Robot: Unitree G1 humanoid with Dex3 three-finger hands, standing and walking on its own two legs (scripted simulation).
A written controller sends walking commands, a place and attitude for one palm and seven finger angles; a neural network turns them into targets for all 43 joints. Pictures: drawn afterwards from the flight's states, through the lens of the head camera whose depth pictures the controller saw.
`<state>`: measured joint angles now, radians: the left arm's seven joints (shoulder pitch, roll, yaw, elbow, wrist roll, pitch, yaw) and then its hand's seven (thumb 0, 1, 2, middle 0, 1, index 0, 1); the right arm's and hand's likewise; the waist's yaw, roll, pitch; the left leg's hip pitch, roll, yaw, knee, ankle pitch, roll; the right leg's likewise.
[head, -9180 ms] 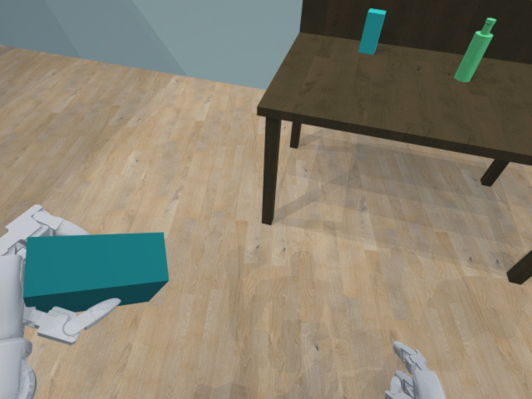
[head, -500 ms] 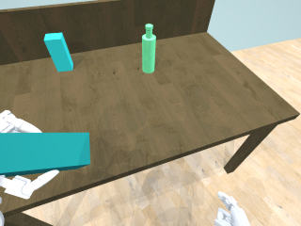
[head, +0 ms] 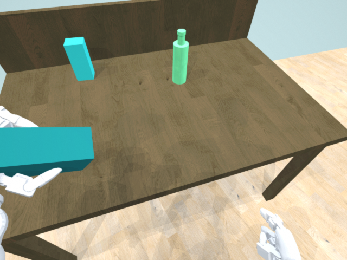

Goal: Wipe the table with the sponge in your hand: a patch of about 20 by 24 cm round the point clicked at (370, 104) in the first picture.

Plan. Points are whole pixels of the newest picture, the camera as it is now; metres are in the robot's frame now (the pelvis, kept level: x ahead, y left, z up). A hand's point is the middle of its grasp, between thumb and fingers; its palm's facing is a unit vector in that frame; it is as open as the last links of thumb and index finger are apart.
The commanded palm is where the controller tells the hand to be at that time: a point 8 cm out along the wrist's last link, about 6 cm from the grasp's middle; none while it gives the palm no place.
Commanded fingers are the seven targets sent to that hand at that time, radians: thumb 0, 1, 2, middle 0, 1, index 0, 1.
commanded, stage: come to a stop and stand still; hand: left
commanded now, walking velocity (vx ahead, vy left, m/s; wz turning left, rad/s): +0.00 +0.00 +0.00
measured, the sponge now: (61, 151) +0.26 +0.24 +0.15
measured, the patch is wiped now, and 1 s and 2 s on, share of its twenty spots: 0.00 0.00 0.00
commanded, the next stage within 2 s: look again from close up in 0.76 s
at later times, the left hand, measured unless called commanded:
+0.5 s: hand (25, 165) +0.22 +0.29 +0.15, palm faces +0.37 -0.86 -0.36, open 10.1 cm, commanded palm +0.16 +0.32 +0.17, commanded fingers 0.00 0.10 1.30 -1.20 -1.60 -1.20 -1.60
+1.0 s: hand (19, 168) +0.22 +0.29 +0.15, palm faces +0.37 -0.85 -0.38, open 10.1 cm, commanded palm +0.16 +0.33 +0.17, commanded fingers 0.00 0.10 1.30 -1.20 -1.60 -1.20 -1.60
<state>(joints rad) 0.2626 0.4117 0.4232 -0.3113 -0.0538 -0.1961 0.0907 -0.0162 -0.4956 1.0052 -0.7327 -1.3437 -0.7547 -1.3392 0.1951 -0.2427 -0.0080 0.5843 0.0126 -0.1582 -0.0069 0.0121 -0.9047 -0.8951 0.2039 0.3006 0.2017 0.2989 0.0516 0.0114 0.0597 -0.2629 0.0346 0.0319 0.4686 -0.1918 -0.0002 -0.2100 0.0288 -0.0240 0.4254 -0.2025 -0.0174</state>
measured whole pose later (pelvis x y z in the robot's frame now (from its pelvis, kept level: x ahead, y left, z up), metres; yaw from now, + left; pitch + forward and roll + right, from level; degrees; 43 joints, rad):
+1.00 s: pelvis +0.00 +0.04 +0.00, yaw +1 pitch -1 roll -2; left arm 0.42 0.37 0.34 -0.44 -0.03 -0.22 0.09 -0.02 -0.49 1.01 -0.73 -1.35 -0.75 -1.34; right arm 0.21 -0.19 0.02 0.59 0.01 -0.15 -0.03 0.01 -0.90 -0.90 0.20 0.30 0.20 0.30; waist 0.02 -0.03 0.06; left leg -0.25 -0.02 0.03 0.45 -0.19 0.06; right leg -0.17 -0.03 -0.03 0.35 -0.17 0.04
